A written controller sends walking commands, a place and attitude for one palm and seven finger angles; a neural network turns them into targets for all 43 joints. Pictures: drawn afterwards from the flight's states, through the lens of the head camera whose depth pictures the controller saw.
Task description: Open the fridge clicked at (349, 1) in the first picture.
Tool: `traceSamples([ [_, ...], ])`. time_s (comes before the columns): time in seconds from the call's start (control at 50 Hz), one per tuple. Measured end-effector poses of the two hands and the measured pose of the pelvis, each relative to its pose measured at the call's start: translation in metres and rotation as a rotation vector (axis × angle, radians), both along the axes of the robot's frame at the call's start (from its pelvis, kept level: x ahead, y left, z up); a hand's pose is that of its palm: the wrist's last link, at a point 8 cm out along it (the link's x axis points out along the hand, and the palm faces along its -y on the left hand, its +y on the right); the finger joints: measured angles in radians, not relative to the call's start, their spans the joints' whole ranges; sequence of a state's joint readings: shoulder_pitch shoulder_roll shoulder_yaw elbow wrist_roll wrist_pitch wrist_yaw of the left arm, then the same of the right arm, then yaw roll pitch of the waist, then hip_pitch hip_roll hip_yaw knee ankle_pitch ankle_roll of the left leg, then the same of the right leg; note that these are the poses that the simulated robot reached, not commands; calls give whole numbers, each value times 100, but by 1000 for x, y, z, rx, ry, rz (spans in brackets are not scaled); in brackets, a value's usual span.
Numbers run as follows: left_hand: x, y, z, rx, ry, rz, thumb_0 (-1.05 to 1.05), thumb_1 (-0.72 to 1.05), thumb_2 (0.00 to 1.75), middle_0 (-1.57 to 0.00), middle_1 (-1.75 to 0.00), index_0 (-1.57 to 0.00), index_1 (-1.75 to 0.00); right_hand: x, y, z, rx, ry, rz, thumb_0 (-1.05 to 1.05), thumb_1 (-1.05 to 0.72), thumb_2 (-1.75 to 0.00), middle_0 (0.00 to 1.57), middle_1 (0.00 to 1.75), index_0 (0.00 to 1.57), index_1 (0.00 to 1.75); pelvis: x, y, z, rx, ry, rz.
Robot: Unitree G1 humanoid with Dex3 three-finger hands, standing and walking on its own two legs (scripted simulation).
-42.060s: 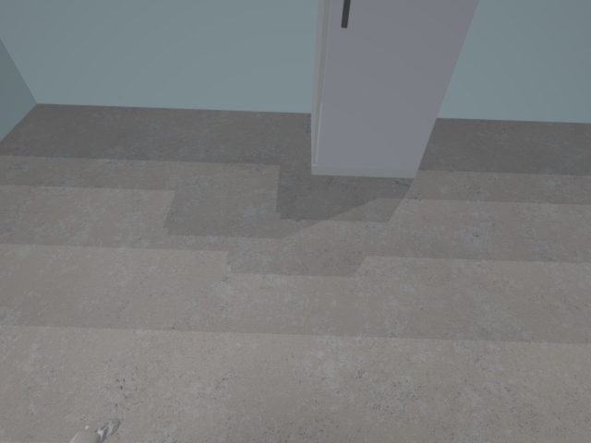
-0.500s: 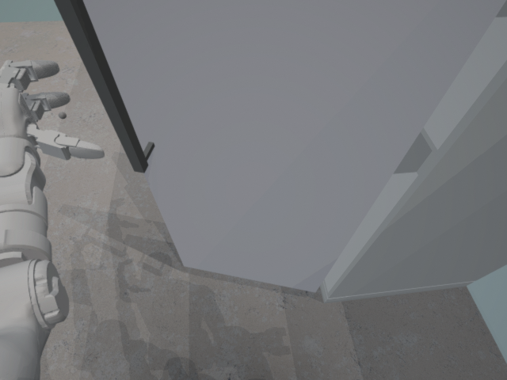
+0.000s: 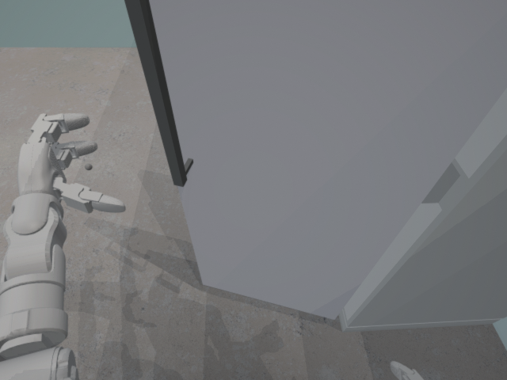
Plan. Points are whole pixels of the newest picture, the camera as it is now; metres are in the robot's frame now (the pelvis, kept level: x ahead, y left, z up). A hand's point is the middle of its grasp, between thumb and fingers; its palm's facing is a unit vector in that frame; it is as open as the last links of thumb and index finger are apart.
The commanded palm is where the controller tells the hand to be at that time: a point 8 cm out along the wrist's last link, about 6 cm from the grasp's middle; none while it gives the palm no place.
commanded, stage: slip the hand off the handle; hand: left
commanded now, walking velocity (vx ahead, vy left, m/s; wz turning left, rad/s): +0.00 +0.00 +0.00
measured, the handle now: (161, 66) +0.49 +0.17 +0.24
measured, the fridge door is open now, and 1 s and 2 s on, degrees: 72 72 72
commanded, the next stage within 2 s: draw the hand back to the body in 0.66 s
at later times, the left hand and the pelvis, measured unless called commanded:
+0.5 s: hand (76, 188) +0.33 +0.26 +0.15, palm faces +0.32 -0.94 -0.14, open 14.7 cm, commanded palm +0.30 +0.30 +0.15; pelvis -0.03 -0.03 +0.00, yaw +2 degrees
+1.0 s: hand (78, 193) +0.31 +0.25 +0.16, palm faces +0.01 -1.00 -0.03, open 14.7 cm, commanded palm +0.27 +0.30 +0.16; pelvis +0.00 -0.02 +0.00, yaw +0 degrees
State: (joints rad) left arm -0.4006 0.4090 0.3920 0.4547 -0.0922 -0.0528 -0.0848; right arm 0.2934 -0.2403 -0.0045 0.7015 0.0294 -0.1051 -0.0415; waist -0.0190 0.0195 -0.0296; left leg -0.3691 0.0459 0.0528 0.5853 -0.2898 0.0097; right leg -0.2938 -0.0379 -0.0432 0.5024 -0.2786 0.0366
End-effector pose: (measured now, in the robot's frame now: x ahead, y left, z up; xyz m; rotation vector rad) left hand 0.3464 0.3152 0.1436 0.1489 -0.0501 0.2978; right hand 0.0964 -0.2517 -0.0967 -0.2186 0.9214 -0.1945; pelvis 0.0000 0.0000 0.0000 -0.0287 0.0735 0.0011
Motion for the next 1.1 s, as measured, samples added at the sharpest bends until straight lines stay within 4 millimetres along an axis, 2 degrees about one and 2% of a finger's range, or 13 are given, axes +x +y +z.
traceSamples([
  [0.12, -26, -1, 17, 15, -41, 1, -2, -55, 20, -26, -115, -26, -115, 33, 10, 10, -1, -109, 78, 1, -91, -90, 21, 30, 20, 30, -11, -4, 1, 0, -30, 23],
  [0.24, -39, -6, 14, -7, 12, -13, -2, -55, 20, -26, -115, -26, -115, 43, 7, 16, 0, -165, 105, 1, -91, -90, 21, 30, 20, 30, -20, -12, 2, 6, -54, 36],
  [0.42, -57, -12, 12, 9, -15, 13, -2, -55, 20, -26, -115, -26, -115, 21, -15, 9, -18, -134, 92, 1, -90, -90, 21, 30, 20, 30, -25, -26, 2, 12, -72, 33],
  [0.62, -42, -10, 14, 19, 8, -3, -2, -55, 20, -26, -115, -26, -115, -14, -44, -2, -47, -51, 21, 2, -91, -90, 21, 30, 20, 30, -23, -35, 0, 15, -57, 22],
  [0.78, -34, -8, 10, -1, -6, -8, -2, -55, 20, -26, -115, -26, -115, -21, -52, -4, -54, -37, -20, 2, -91, -90, 20, 30, 20, 30, -14, -34, -2, 21, -42, 5],
  [0.82, -34, -8, 6, -23, 0, -27, -2, -55, 20, -26, -115, -26, -115, -17, -51, -3, -51, -43, -25, 2, -91, -90, 20, 30, 20, 30, -12, -33, -2, 22, -43, 3],
  [0.88, -36, -13, 3, -107, 28, -152, -2, -55, 20, -25, -115, -25, -115, -7, -48, 1, -50, -77, -42, 2, -91, -90, 20, 30, 20, 30, -7, -30, -1, 21, -58, 0],
  [0.96, -47, -19, 13, -118, 19, -286, -2, -55, 20, -25, -115, -25, -115, 18, -40, 14, -49, -185, -37, 2, -91, -90, 20, 30, 20, 30, -1, -24, 1, 21, -78, -6],
  [1.04, -68, -9, 22, -114, -16, -260, -2, -55, 20, -26, -115, -26, -115, 48, -26, 30, -25, -301, 14, 2, -91, -90, 20, 30, 20, 30, -1, -20, 1, 22, -92, -4],
  [1.1, -89, 0, 18, -132, -5, -209, -2, -55, 20, -26, -115, -26, -115, 68, -12, 40, -5, -358, 70, 2, -91, -90, 20, 30, 20, 30, -3, -17, 1, 20, -102, 4],
])
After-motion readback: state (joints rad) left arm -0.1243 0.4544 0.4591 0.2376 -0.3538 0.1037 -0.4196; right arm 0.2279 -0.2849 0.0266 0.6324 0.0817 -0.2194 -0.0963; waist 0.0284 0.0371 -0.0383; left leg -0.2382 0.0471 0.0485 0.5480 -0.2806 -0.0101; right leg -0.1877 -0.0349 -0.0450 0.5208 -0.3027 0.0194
